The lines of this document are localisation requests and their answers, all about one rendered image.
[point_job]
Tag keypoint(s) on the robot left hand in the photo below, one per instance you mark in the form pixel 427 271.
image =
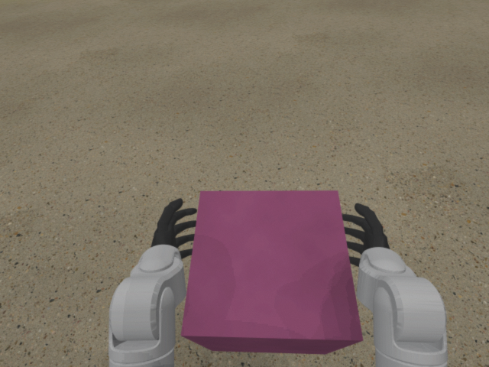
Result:
pixel 166 231

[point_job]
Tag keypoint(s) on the carton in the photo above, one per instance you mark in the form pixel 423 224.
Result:
pixel 270 272

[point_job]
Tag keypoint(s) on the robot right hand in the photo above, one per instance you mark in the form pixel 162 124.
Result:
pixel 373 235

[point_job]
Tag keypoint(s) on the right robot forearm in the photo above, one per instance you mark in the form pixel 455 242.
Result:
pixel 408 312

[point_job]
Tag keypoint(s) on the left robot forearm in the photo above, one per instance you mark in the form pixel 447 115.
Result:
pixel 142 311

